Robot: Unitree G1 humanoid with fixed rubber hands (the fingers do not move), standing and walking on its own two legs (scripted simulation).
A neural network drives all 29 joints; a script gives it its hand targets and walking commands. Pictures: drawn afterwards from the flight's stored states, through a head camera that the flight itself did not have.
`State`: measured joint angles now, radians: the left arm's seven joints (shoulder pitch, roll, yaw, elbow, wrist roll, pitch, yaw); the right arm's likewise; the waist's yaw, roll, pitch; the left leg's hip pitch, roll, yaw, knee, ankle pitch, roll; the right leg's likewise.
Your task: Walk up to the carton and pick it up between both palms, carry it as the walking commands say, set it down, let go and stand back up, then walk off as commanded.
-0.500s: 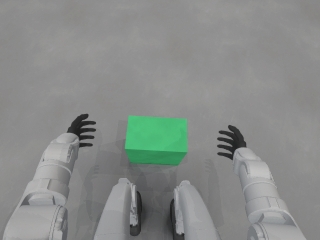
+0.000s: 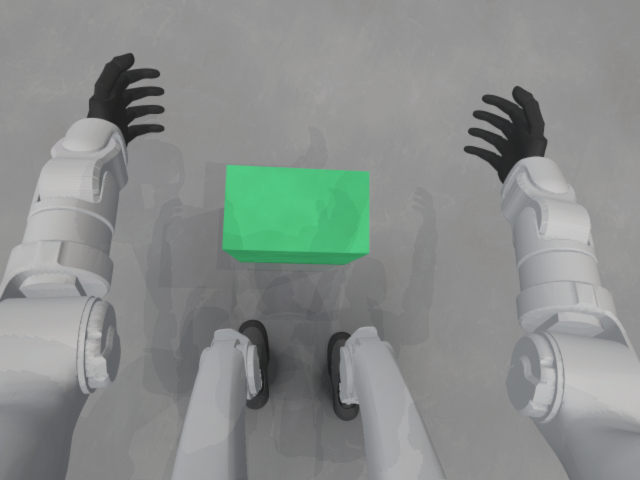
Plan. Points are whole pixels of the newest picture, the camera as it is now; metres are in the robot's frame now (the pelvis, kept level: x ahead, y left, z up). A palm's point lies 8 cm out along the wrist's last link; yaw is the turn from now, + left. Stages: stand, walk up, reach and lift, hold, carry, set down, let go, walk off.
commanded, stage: reach and lift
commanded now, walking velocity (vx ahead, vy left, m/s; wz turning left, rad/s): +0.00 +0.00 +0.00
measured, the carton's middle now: (295, 223) +0.47 -0.01 -0.48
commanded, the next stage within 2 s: none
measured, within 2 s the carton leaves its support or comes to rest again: neither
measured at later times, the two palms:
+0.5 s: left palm (149, 153) +0.52 +0.20 -0.18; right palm (478, 169) +0.49 -0.26 -0.16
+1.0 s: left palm (183, 173) +0.54 +0.19 -0.31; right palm (435, 196) +0.48 -0.25 -0.30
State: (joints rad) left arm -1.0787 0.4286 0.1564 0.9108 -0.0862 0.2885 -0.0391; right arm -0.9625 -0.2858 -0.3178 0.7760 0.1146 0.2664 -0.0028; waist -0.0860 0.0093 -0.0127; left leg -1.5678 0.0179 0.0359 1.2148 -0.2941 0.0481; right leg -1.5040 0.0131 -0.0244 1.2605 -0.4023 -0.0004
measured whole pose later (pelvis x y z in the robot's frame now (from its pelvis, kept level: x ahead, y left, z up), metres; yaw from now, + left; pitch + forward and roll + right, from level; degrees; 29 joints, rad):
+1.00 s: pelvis -0.01 +0.02 -0.19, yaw -5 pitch +46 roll -4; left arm -1.20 0.38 0.19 0.82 -0.10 0.22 0.02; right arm -1.13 -0.37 -0.33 0.85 0.15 0.17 0.03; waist -0.03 0.01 0.04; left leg -2.26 -0.03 0.00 1.92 -0.46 0.04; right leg -2.18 0.05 0.02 1.95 -0.58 0.06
